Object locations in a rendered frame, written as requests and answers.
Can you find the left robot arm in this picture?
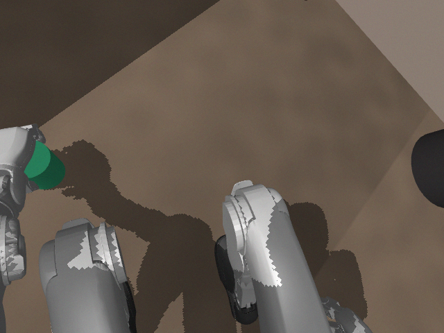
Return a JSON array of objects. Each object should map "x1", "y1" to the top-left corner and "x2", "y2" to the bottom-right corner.
[{"x1": 0, "y1": 164, "x2": 26, "y2": 333}]

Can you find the right robot foot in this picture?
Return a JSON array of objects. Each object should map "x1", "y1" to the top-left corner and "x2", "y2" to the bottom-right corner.
[{"x1": 214, "y1": 235, "x2": 258, "y2": 325}]

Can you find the right robot hand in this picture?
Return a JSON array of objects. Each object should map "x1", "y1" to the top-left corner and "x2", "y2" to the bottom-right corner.
[{"x1": 320, "y1": 296, "x2": 373, "y2": 333}]

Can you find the left robot foot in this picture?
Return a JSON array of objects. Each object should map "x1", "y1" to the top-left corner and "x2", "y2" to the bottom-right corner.
[{"x1": 123, "y1": 281, "x2": 137, "y2": 333}]

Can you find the left robot hand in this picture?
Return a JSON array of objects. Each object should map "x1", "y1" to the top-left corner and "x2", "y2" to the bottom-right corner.
[{"x1": 0, "y1": 123, "x2": 46, "y2": 194}]

